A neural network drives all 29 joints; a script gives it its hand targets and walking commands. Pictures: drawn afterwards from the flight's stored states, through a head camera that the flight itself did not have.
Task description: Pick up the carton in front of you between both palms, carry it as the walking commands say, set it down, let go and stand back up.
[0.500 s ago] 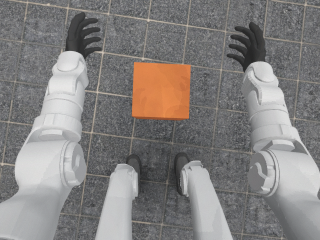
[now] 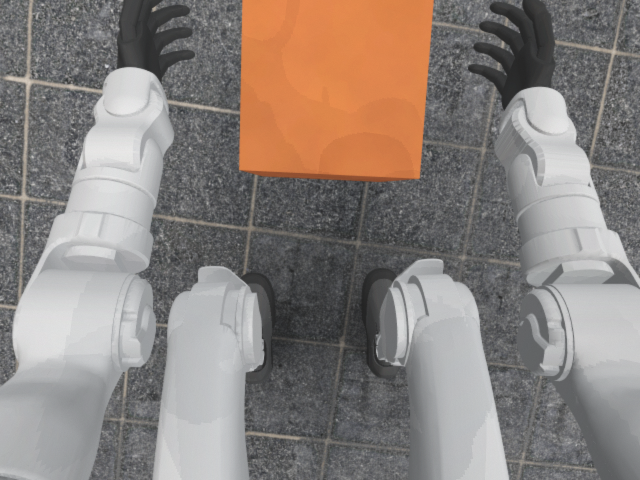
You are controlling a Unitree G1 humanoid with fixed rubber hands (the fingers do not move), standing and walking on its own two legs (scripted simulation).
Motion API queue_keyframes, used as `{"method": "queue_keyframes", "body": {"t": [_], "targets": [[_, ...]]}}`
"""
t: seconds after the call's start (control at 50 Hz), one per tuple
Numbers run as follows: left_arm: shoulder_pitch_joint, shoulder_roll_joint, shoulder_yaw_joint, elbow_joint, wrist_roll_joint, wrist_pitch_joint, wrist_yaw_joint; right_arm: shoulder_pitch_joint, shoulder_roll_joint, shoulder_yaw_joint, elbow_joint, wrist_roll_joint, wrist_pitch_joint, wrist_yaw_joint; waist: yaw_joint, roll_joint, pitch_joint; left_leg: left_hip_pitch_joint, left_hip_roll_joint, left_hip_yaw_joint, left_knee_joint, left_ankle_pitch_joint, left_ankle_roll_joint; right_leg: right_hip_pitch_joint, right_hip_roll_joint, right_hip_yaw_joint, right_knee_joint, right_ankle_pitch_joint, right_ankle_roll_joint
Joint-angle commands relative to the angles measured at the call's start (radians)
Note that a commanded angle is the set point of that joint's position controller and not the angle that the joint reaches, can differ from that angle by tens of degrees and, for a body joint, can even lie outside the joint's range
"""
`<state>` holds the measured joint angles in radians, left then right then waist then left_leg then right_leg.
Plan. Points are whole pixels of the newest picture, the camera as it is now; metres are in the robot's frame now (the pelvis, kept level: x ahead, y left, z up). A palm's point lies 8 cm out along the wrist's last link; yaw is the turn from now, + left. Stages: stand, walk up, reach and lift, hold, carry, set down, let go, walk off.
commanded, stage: reach and lift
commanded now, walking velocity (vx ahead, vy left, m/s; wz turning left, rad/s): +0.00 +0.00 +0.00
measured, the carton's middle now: (328, 107) +0.51 -0.02 -0.32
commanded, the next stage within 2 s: none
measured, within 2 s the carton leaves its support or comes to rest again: leaves its support in 1.16 s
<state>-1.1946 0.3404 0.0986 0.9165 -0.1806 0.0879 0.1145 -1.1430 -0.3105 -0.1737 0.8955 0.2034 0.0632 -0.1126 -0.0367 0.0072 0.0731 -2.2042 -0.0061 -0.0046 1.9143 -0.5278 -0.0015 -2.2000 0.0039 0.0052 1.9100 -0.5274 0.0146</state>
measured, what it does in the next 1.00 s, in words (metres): lowers itself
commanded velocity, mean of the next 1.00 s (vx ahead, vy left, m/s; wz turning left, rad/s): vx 0.00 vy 0.00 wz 0.00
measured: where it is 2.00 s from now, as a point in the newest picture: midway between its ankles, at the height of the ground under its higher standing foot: (319, 344)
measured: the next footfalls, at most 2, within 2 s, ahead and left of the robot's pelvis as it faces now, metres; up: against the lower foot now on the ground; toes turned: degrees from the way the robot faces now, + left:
none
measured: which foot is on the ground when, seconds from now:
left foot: down 0.00-1.00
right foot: down 0.00-1.00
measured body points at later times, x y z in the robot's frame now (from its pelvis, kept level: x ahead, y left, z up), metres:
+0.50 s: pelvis -0.01 +0.00 -0.08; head +0.36 -0.01 +0.16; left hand +0.54 +0.16 -0.27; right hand +0.53 -0.20 -0.27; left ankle +0.10 +0.12 -0.41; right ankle +0.10 -0.12 -0.41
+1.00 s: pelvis -0.02 +0.00 -0.07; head +0.35 -0.01 +0.18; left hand +0.54 +0.13 -0.26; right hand +0.53 -0.18 -0.26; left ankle +0.10 +0.12 -0.41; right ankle +0.10 -0.12 -0.41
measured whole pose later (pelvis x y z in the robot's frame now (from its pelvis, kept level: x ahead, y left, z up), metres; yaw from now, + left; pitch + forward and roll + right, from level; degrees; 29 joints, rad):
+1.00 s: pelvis -0.02 +0.00 -0.07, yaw +0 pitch +36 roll +0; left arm -1.53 0.30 0.03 1.24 -0.23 0.02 0.16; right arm -1.50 -0.30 -0.07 1.22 0.24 0.01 -0.17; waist -0.03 0.01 0.37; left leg -2.27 -0.01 -0.01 2.17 -0.53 -0.01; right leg -2.27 0.01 0.00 2.17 -0.53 0.01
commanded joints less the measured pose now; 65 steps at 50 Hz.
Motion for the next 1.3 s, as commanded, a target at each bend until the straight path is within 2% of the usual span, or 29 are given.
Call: {"method": "queue_keyframes", "body": {"t": [0.0, 0.08, 0.18, 0.32, 0.42, 0.48, 0.58, 0.66, 0.74, 0.8, 0.86, 0.92, 0.96, 1.02, 1.08, 1.14, 1.18, 1.22, 1.28], "targets": [[-0.345, 0.123, -0.007, -0.041, -0.026, -0.005, 0.007, -0.312, -0.140, 0.005, -0.047, 0.022, -0.003, -0.013, -0.024, 0.030, -1.129, 0.661, -0.038, 0.025, -0.086, 0.200, -0.023, 0.552, 0.026, -0.057, -0.107, 0.204, 0.030], [-0.410, 0.134, -0.018, 0.090, -0.031, -0.016, 0.002, -0.385, -0.145, 0.020, 0.074, 0.030, -0.013, -0.014, -0.023, 0.024, -0.987, 0.572, -0.023, 0.015, -0.033, 0.120, -0.018, 0.492, 0.012, -0.046, -0.052, 0.131, 0.026], [-0.479, 0.155, -0.035, 0.186, -0.040, -0.050, -0.003, -0.459, -0.158, 0.040, 0.172, 0.037, -0.043, -0.008, -0.016, 0.022, -0.895, 0.511, -0.010, 0.002, 0.034, 0.126, -0.017, 0.463, 0.004, -0.026, 0.019, 0.145, 0.022], [-0.546, 0.179, -0.086, 0.130, -0.100, -0.087, 0.013, -0.537, -0.204, 0.099, 0.142, 0.093, -0.082, -0.022, -0.014, 0.033, -1.070, 0.613, -0.015, 0.010, 0.128, 0.275, -0.022, 0.562, 0.009, -0.024, 0.109, 0.306, 0.021], [-0.516, 0.138, -0.107, 0.053, -0.119, -0.081, 0.036, -0.512, -0.217, 0.118, 0.090, 0.112, -0.080, -0.021, -0.022, 0.048, -1.170, 0.699, -0.032, 0.021, 0.156, 0.354, -0.029, 0.582, 0.016, -0.037, 0.128, 0.368, 0.017], [-0.461, 0.109, -0.107, 0.088, -0.121, -0.075, 0.032, -0.460, -0.179, 0.121, 0.125, 0.100, -0.071, -0.019, -0.025, 0.022, -1.075, 0.610, -0.038, 0.027, 0.150, 0.315, -0.029, 0.573, 0.018, -0.031, 0.117, 0.347, 0.018], [-0.422, 0.097, -0.054, 0.153, -0.068, -0.083, 0.013, -0.440, -0.131, 0.098, 0.184, 0.056, -0.074, -0.007, -0.012, 0.005, -0.884, 0.450, -0.037, 0.021, 0.125, 0.241, -0.028, 0.494, 0.020, -0.012, 0.099, 0.284, 0.021], [-0.444, 0.085, -0.044, 0.166, -0.048, -0.093, 0.011, -0.468, -0.106, 0.101, 0.181, 0.050, -0.080, -0.006, -0.001, 0.000, -0.865, 0.430, -0.038, 0.021, 0.114, 0.225, -0.024, 0.484, 0.026, -0.007, 0.089, 0.270, 0.023], [-0.501, 0.005, -0.097, 0.167, -0.074, -0.101, 0.015, -0.529, -0.027, 0.152, 0.163, 0.069, -0.083, -0.009, 0.007, -0.008, -0.876, 0.457, -0.046, 0.019, 0.108, 0.216, -0.018, 0.497, 0.035, -0.007, 0.082, 0.254, 0.026], [-0.530, -0.016, -0.085, 0.179, -0.054, -0.104, 0.030, -0.552, -0.012, 0.140, 0.175, 0.041, -0.083, -0.022, -0.001, -0.004, -0.883, 0.484, -0.056, 0.016, 0.102, 0.209, -0.021, 0.503, 0.043, -0.013, 0.078, 0.239, 0.026], [-0.625, -0.250, -0.171, 0.155, -0.079, -0.109, -0.003, -0.662, 0.203, 0.214, 0.156, 0.061, -0.089, 0.013, -0.002, 0.002, -0.886, 0.511, -0.075, 0.021, 0.102, 0.217, -0.013, 0.495, 0.065, -0.022, 0.078, 0.240, 0.013], [-0.785, -0.634, -0.249, 0.148, -0.062, -0.089, -0.088, -0.837, 0.574, 0.295, 0.144, 0.052, -0.070, 0.102, -0.001, 0.020, -0.838, 0.494, -0.101, 0.024, 0.111, 0.196, -0.009, 0.468, 0.091, -0.027, 0.091, 0.219, 0.003], [-0.812, -0.790, -0.230, 0.141, -0.027, -0.062, -0.145, -0.879, 0.720, 0.285, 0.127, 0.021, -0.039, 0.164, -0.004, 0.027, -0.803, 0.478, -0.116, 0.033, 0.119, 0.175, -0.005, 0.447, 0.100, -0.040, 0.107, 0.192, -0.002], [-0.813, -0.932, -0.213, 0.083, -0.009, -0.033, -0.190, -0.901, 0.856, 0.280, 0.067, 0.009, -0.011, 0.221, -0.005, 0.022, -0.855, 0.493, -0.130, 0.052, 0.134, 0.213, 0.001, 0.456, 0.111, -0.057, 0.126, 0.226, -0.006], [-0.856, -1.035, -0.260, -0.028, -0.051, -0.011, -0.208, -0.930, 0.969, 0.328, -0.045, 0.050, 0.013, 0.243, -0.017, 0.007, -1.065, 0.576, -0.136, 0.070, 0.154, 0.298, 0.002, 0.555, 0.114, -0.073, 0.141, 0.318, -0.001], [-0.915, -1.116, -0.332, -0.196, -0.099, 0.015, -0.203, -0.957, 1.046, 0.397, -0.196, 0.101, 0.043, 0.241, -0.029, 0.007, -1.367, 0.718, -0.144, 0.082, 0.156, 0.392, -0.003, 0.682, 0.120, -0.092, 0.143, 0.416, 0.006], [-0.883, -1.191, -0.349, -0.278, -0.101, 0.040, -0.192, -0.947, 1.099, 0.425, -0.294, 0.108, 0.067, 0.233, -0.026, 0.011, -1.552, 0.812, -0.156, 0.083, 0.143, 0.448, -0.005, 0.745, 0.133, -0.103, 0.132, 0.463, 0.008], [-0.827, -1.238, -0.338, -0.318, -0.068, 0.075, -0.195, -0.905, 1.146, 0.423, -0.342, 0.082, 0.101, 0.238, -0.023, 0.009, -1.580, 0.796, -0.163, 0.082, 0.120, 0.456, 0.000, 0.756, 0.141, -0.100, 0.114, 0.474, 0.009], [-0.723, -1.284, -0.288, -0.319, 0.011, 0.133, -0.223, -0.781, 1.213, 0.374, -0.308, -0.001, 0.162, 0.263, -0.013, -0.002, -1.436, 0.662, -0.165, 0.087, 0.056, 0.326, -0.003, 0.684, 0.146, -0.095, 0.049, 0.361, 0.006]]}}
